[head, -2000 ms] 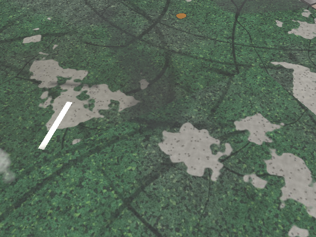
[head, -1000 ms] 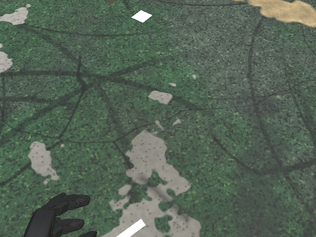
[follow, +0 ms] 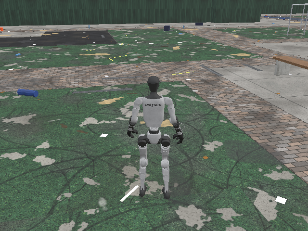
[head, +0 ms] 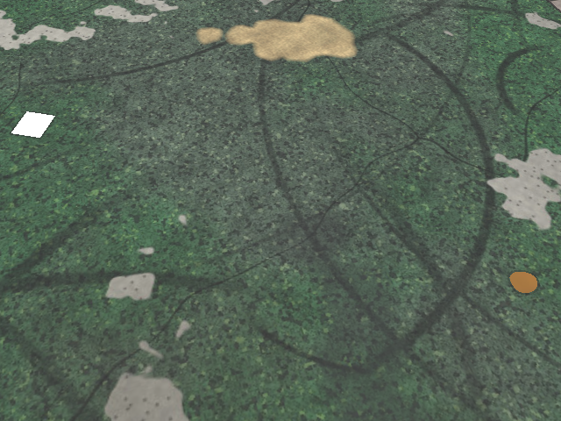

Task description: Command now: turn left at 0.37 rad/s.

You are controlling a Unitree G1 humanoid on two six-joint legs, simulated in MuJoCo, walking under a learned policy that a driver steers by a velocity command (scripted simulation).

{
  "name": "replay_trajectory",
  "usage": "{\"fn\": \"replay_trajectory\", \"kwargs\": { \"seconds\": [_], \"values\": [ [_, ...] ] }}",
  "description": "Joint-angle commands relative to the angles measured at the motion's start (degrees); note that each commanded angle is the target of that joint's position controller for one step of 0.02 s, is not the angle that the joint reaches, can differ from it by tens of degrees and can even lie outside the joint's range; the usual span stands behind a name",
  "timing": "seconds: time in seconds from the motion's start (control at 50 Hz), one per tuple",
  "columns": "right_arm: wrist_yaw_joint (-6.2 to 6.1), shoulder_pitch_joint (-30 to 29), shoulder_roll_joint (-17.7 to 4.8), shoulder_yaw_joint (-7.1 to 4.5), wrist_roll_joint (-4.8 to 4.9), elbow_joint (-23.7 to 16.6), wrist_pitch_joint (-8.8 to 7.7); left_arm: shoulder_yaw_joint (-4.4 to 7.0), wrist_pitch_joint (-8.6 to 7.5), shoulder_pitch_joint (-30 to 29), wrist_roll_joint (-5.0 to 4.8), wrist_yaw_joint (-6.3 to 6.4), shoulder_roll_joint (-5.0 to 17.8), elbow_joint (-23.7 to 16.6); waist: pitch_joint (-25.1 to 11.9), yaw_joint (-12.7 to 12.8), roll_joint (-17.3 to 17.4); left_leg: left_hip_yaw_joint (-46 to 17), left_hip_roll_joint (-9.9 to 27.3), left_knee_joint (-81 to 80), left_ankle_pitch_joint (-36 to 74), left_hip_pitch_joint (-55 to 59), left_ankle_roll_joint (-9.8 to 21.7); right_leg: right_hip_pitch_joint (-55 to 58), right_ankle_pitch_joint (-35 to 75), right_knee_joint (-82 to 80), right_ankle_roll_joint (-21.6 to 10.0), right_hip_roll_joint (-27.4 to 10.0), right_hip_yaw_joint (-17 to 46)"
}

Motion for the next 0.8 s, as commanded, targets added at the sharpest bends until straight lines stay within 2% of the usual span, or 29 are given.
{"fn": "replay_trajectory", "kwargs": {
  "seconds": [0.02,0.04,0.06,0.08,0.1,0.12,0.14,0.18,0.22,0.26,0.3,0.36,0.38,0.4,0.42,0.44,0.46,0.48,0.5,0.52,0.54,0.56,0.6,0.62,0.64,0.66,0.7,0.74,0.8],
  "values": [
    [-0.37,-3.0,-8.8,-2.49,0.76,-4.7,-1.55,4.02,-0.36,10.3,0.62,1.12,11.6,-1.4,-11.7,5.2,4.1,-12.9,6.4,2.9,6.1,-4.7,4.9,18.4,17.9,-8.2,-6.3,-8.6,4.3],
    [-0.27,-3.0,-5.3,-1.83,0.82,-6.5,-2.27,5.43,0.52,8.4,1.99,0.99,16.1,-0.6,-9.2,3.8,-14.4,-1.0,-1.7,10.9,-12.6,-16.4,0.6,16.2,26.7,-8.5,-14.0,-19.5,13.4],
    [-0.49,-2.8,-9.9,-3.30,0.29,-5.4,-2.28,4.55,0.09,5.9,3.06,0.73,11.9,-2.4,-9.2,5.7,-12.7,0.6,-0.2,25.0,-23.9,-17.5,-2.4,13.4,32.9,-9.9,-19.2,-24.3,15.6],
    [-0.56,-1.5,-11.6,-4.50,0.57,-4.4,-1.61,3.32,-0.46,2.6,3.20,0.76,8.4,-3.3,-7.8,4.4,-9.5,-0.1,0.7,34.0,-22.8,-18.3,-3.4,11.4,34.6,-10.3,-18.9,-22.7,11.8],
    [-1.12,1.0,-10.5,-4.75,0.62,-2.9,-0.29,2.86,-1.05,-1.3,2.58,0.82,6.9,-4.0,-6.7,2.3,-8.1,0.1,1.4,37.9,-19.9,-18.4,-4.4,10.0,32.6,-9.9,-16.5,-19.1,6.7],
    [-1.59,2.4,-9.7,-4.74,0.17,-2.6,0.96,2.78,-1.66,-3.9,1.43,0.79,6.2,-4.0,-5.1,1.7,-8.5,0.2,2.3,39.5,-16.0,-20.0,-5.5,9.4,31.5,-9.9,-15.0,-17.4,3.3],
    [-1.71,1.9,-8.7,-4.53,-0.06,-3.0,1.73,2.69,-2.01,-4.1,1.15,0.92,6.0,-3.7,-4.1,1.9,-8.5,0.8,3.1,39.8,-13.4,-20.5,-6.3,8.6,32.0,-10.0,-14.7,-16.5,0.9],
    [-1.30,-0.5,-7.2,-4.00,0.02,-5.4,2.21,3.01,-1.91,-2.8,1.44,1.16,6.2,-2.7,-3.4,3.1,-8.3,3.1,3.9,36.3,-9.5,-20.9,-7.4,8.9,29.5,-10.9,-15.3,-16.0,-2.2],
    [-0.27,-2.8,-5.9,-3.32,0.00,-7.8,2.12,3.50,-1.56,-1.6,1.45,1.35,7.0,-1.9,-4.2,4.6,-7.9,4.1,5.3,29.5,-7.8,-19.6,-7.3,11.0,27.7,-10.5,-15.7,-16.9,-4.0],
    [0.86,-3.8,-5.2,-2.89,-0.22,-9.7,2.01,4.34,-1.39,-1.5,1.16,1.04,9.1,-1.4,-5.1,5.1,-7.9,5.5,5.9,23.6,-8.1,-15.7,-6.1,10.5,28.5,-10.0,-15.8,-18.5,-5.5],
    [1.58,-3.0,-6.4,-3.32,-0.23,-10.7,2.29,5.10,-1.59,-1.9,0.47,0.25,10.9,-1.0,-5.6,4.7,-8.0,7.7,5.3,19.2,-8.2,-11.5,-4.5,9.3,29.9,-8.9,-15.3,-19.6,-7.1],
    [2.00,-1.2,-7.7,-4.36,-0.07,-11.7,3.50,5.69,-2.47,-2.9,-1.26,-1.02,11.3,-0.3,-5.8,3.1,-7.9,9.7,4.0,11.0,-6.3,-5.8,-1.4,8.6,28.9,-4.2,-12.4,-20.8,-9.4],
    [1.74,1.1,-8.1,-4.95,-0.08,-11.3,3.66,5.65,-2.62,-3.1,-1.79,-1.29,10.6,0.3,-6.3,1.5,-6.6,10.4,2.6,5.4,-2.1,-0.6,0.3,6.4,27.2,0.5,-10.0,-19.7,-11.8],
    [0.72,6.0,-10.1,-6.22,0.07,-9.6,3.59,5.46,-2.81,0.1,-1.61,-1.68,9.0,1.7,-9.5,0.1,-1.7,9.3,0.0,1.9,-0.2,9.5,3.1,1.1,16.7,8.0,-7.3,-16.5,-14.4],
    [-0.28,14.1,-16.9,-8.57,1.12,-8.3,3.09,4.27,-3.04,-2.1,0.03,-1.89,5.4,-0.3,-10.2,-2.6,12.2,-8.0,9.3,-3.0,0.9,22.1,9.8,-15.5,-7.6,26.7,-3.2,-10.2,-18.1],
    [0.40,15.5,-21.9,-8.72,0.00,-9.8,0.37,3.05,-4.13,-7.0,0.81,-1.70,2.9,-5.4,-12.8,-2.9,21.0,-41.4,20.9,-13.6,-26.1,26.8,22.8,-36.0,-21.8,40.8,-1.4,0.0,-6.6],
    [1.19,15.3,-16.5,-7.13,-0.21,-9.6,-1.88,4.10,-5.54,-11.7,-0.84,-2.20,7.4,-5.7,-9.3,-5.7,11.0,-42.1,22.7,-19.4,-43.0,25.4,22.3,-41.3,-18.0,43.2,-3.6,-2.3,1.3],
    [1.00,12.8,-14.7,-5.97,-0.31,-9.3,-3.13,4.61,-6.79,-12.6,-2.02,-2.70,8.8,-5.9,-4.3,-3.3,10.8,-39.5,21.6,-20.1,-43.2,20.7,19.6,-41.2,-13.3,40.7,-5.6,-3.2,1.9],
    [0.49,8.6,-12.3,-4.93,-0.05,-10.0,-3.42,4.99,-7.35,-8.8,-1.37,-2.81,9.6,-3.6,-3.3,-0.2,7.3,-32.8,19.9,-18.5,-36.8,17.5,16.5,-38.5,-8.8,37.9,-6.0,-5.2,0.8],
    [-0.17,5.3,-10.1,-3.91,-0.34,-10.2,-3.37,5.06,-7.64,-6.0,-0.20,-2.88,9.6,-1.6,-2.9,1.6,8.0,-25.7,17.2,-17.9,-29.5,14.8,14.5,-35.3,-2.7,33.6,-5.4,-6.6,0.0],
    [-0.68,3.9,-9.2,-3.26,-1.30,-10.6,-3.48,5.00,-7.63,-3.5,0.23,-3.23,8.8,0.2,-3.7,2.5,9.3,-20.2,14.3,-18.4,-25.5,12.9,12.9,-31.6,3.0,32.6,-4.6,-6.6,-1.7],
    [-0.92,3.9,-9.5,-3.20,-1.97,-10.5,-3.84,4.75,-7.47,-2.4,0.10,-3.45,8.1,1.4,-3.8,2.3,9.6,-16.9,13.0,-19.0,-22.1,12.5,12.1,-30.9,7.9,31.9,-3.6,-6.4,-3.0],
    [-1.06,6.3,-10.2,-3.05,-2.09,-9.2,-4.75,4.04,-6.65,-2.4,-0.48,-3.27,6.8,2.4,-2.7,1.5,8.0,-12.5,12.7,-20.5,-18.1,13.0,11.3,-32.7,14.3,30.0,-2.4,-6.7,-3.6],
    [0.31,9.7,-11.4,-3.21,-3.58,-6.7,-4.22,2.58,-3.46,-0.1,5.33,-4.86,4.3,4.4,-2.5,1.9,7.6,-7.9,10.0,-22.8,-16.9,11.2,9.0,-30.4,13.2,29.8,-1.9,-6.0,-6.8],
    [0.91,10.6,-10.7,-3.08,-3.69,-6.4,-4.20,2.86,-2.13,-0.8,4.53,-5.64,4.9,4.3,-0.6,1.3,8.1,-6.5,10.4,-23.8,-16.5,10.3,8.8,-31.2,13.3,29.8,-1.5,-5.5,-6.7],
    [1.07,11.3,-10.2,-2.88,-3.77,-6.2,-4.35,3.11,-1.59,-2.1,3.11,-6.06,5.8,4.0,0.8,0.5,8.0,-5.4,11.4,-24.7,-16.8,10.4,8.6,-32.8,13.6,29.9,-1.2,-4.7,-4.9],
    [0.76,12.0,-10.2,-2.79,-4.08,-5.6,-4.87,3.59,-1.53,-3.5,1.65,-6.42,6.7,3.9,3.2,-0.1,7.8,-3.2,13.7,-25.7,-16.9,12.0,8.1,-36.9,15.1,29.9,-1.1,-1.9,0.2],
    [0.15,11.3,-10.4,-2.77,-4.05,-4.8,-5.43,3.80,-1.95,-3.5,2.02,-6.60,7.3,4.2,3.9,0.9,6.3,-0.3,15.2,-26.5,-15.4,15.0,7.5,-39.4,17.1,29.1,-1.7,-1.4,0.5],
    [-0.48,9.8,-8.9,-2.34,-4.11,-3.4,-6.47,3.27,-2.35,-4.0,2.66,-7.35,6.9,4.4,5.6,1.7,5.5,5.3,15.6,-27.7,-11.3,17.8,6.8,-39.5,18.3,25.5,-3.9,-3.0,-2.2]
  ]
}}
Keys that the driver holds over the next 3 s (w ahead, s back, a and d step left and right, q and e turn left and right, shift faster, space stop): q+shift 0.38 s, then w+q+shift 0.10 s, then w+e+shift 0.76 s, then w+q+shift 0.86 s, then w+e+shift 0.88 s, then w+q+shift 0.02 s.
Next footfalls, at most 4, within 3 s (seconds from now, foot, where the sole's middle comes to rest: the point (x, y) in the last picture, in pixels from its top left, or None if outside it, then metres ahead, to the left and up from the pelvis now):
0.02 right None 0.02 -0.13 -0.77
0.40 left None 0.01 0.14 -0.77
0.98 right None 0.45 0.10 -0.77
1.44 left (181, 254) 0.93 0.25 -0.77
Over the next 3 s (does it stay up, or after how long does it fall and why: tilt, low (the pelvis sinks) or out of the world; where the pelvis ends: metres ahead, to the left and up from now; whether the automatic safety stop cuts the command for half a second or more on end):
stays up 2.13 0.52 0.00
